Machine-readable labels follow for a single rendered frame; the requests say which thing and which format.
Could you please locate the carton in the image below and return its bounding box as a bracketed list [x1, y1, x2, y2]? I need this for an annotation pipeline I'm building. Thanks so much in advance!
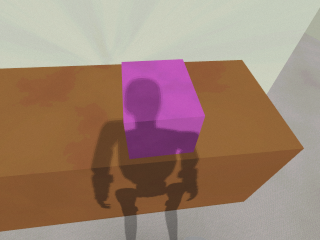
[121, 59, 205, 159]

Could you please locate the pedestal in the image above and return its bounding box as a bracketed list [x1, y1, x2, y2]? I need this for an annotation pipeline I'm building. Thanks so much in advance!
[0, 60, 304, 232]

